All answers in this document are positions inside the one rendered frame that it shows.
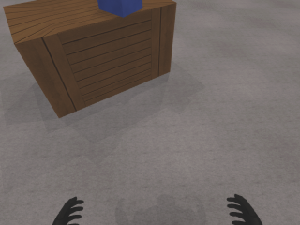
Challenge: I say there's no pedestal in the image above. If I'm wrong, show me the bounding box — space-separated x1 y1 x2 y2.
3 0 177 118

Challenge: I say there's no robot left hand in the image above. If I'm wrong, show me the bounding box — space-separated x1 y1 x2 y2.
52 197 84 225

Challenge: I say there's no carton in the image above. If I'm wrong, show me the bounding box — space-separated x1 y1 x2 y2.
97 0 143 18

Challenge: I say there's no robot right hand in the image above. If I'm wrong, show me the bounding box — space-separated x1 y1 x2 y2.
227 194 263 225

